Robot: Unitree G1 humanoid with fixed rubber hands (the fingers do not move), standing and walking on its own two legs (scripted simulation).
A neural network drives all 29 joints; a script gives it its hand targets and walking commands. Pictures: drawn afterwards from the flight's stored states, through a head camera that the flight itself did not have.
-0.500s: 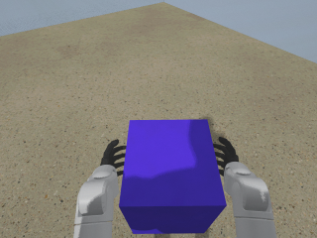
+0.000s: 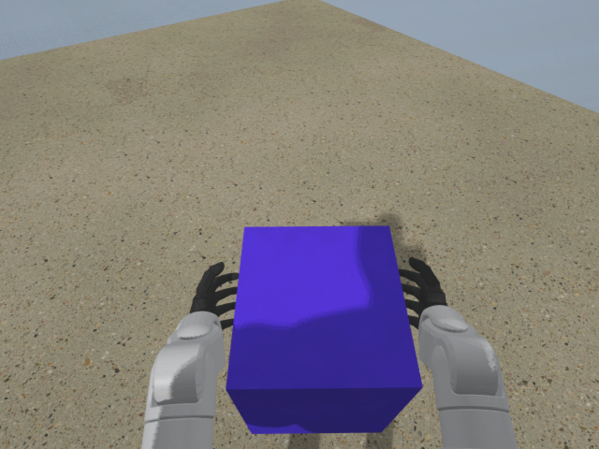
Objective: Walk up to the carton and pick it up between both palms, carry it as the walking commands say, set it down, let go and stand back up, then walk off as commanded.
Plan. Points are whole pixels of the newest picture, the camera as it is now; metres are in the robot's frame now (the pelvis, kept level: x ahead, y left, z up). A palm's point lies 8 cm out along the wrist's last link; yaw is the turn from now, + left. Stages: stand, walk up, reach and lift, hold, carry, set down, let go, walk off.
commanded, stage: carry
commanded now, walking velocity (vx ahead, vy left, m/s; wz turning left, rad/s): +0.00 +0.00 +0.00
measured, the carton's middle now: (316, 335) +0.28 +0.00 -0.02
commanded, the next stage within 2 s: hold in 0.30 s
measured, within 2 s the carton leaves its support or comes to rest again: neither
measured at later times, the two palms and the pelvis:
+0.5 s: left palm (211, 360) +0.23 +0.14 +0.02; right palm (440, 348) +0.24 -0.15 +0.03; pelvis -0.01 -0.01 +0.01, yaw +6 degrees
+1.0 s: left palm (216, 333) +0.27 +0.14 +0.01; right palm (422, 320) +0.29 -0.15 +0.01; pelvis -0.04 -0.03 -0.01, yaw +6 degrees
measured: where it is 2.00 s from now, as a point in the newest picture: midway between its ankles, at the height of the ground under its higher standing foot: outside the picture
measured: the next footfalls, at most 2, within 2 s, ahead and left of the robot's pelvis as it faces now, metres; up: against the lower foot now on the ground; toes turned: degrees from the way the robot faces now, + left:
none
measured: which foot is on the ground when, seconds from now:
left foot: down 0.00-1.00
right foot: down 0.00-1.00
